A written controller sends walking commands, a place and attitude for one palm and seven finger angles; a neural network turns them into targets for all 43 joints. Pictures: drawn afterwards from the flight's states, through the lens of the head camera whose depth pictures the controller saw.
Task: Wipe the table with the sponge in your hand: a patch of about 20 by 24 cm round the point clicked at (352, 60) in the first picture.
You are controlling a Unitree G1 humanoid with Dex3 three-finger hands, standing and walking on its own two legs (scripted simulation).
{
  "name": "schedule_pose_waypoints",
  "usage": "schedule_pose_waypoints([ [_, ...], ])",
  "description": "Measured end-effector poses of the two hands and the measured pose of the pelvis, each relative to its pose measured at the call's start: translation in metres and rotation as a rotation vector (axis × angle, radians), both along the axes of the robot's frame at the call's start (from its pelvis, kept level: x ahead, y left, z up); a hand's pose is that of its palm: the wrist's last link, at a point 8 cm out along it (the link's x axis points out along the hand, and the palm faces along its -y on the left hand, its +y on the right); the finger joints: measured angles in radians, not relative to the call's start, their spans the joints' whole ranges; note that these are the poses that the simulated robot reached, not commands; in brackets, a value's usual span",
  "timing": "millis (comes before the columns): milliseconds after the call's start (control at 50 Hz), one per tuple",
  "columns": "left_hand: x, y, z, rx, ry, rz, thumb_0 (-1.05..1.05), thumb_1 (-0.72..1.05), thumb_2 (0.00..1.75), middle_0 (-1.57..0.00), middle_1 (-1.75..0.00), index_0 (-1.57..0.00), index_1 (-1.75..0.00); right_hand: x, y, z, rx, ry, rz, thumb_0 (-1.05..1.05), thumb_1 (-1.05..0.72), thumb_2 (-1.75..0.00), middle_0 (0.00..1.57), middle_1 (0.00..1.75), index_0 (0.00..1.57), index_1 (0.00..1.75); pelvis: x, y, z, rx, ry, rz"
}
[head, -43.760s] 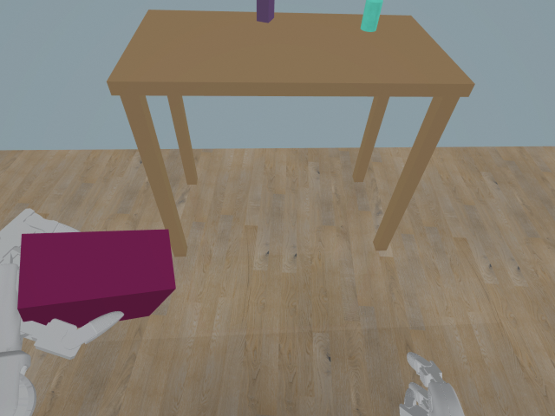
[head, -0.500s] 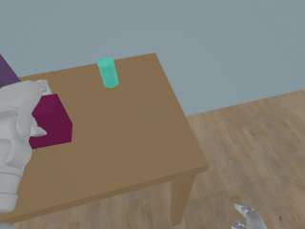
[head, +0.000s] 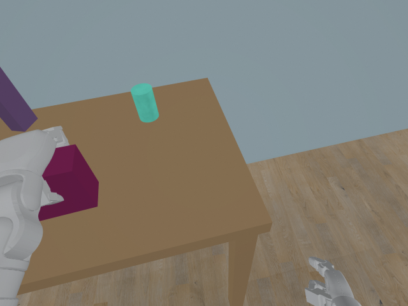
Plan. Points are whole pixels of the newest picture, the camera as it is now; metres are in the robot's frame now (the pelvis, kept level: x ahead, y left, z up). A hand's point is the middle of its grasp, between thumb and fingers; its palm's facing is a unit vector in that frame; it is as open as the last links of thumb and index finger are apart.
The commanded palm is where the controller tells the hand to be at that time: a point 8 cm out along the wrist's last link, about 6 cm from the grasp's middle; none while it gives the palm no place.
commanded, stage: wipe back along the first lane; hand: left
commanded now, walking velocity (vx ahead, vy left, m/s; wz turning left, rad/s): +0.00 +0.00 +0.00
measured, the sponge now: (56, 191) +0.28 +0.34 +0.08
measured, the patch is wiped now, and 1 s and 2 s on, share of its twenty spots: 1.00 1.00 1.00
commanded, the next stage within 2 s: lift the sponge slowly off the table in 0.72 s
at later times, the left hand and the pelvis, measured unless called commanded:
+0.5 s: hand (43, 191) +0.24 +0.31 +0.15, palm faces +0.08 -0.05 -1.00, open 10.6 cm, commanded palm +0.19 +0.30 +0.18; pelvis +0.00 +0.00 +0.00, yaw -1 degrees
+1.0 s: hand (37, 211) +0.21 +0.29 +0.15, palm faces +0.10 -0.08 -0.99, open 10.6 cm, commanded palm +0.16 +0.29 +0.19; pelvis -0.01 +0.00 +0.00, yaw -1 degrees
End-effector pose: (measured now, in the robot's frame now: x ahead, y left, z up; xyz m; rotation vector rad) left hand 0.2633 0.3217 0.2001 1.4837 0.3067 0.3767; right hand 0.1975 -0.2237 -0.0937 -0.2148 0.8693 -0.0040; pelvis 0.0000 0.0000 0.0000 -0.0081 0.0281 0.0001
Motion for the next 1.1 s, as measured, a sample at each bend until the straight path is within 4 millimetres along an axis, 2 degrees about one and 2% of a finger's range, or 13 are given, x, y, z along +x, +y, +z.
schedule_pose_waypoints([
  [360, -0.029, -0.015, 0.0, -0.002, -0.013, -0.025, 0.0, -0.52, 1.03, -0.63, -1.35, -0.66, -1.38, 0.016, -0.002, 0.005, 0.007, -0.057, 0.005, 0.01, -0.9, -0.9, 0.2, 0.3, 0.2, 0.3, 0.005, -0.004, -0.004, 0.002, -0.005, -0.01],
  [620, -0.059, -0.028, 0.0, 0.003, -0.047, -0.048, -0.01, -0.52, 1.03, -0.64, -1.35, -0.66, -1.38, 0.017, 0.01, 0.006, 0.037, -0.077, 0.017, 0.01, -0.9, -0.9, 0.2, 0.3, 0.2, 0.3, 0.001, 0.001, -0.004, 0.0, -0.007, -0.019],
  [880, -0.082, -0.033, 0.001, -0.013, -0.062, -0.054, -0.01, -0.52, 1.03, -0.64, -1.34, -0.67, -1.37, 0.018, 0.02, 0.012, 0.049, -0.105, 0.033, 0.01, -0.9, -0.9, 0.2, 0.3, 0.2, 0.3, -0.003, 0.003, -0.005, 0.0, -0.022, -0.029],
  [1100, -0.078, -0.031, 0.0, -0.021, -0.034, -0.049, -0.01, -0.54, 1.03, -0.67, -1.31, -0.69, -1.34, 0.018, 0.02, 0.015, 0.016, -0.108, 0.05, 0.01, -0.9, -0.9, 0.2, 0.3, 0.2, 0.3, -0.01, 0.001, -0.004, 0.001, -0.036, -0.022],
])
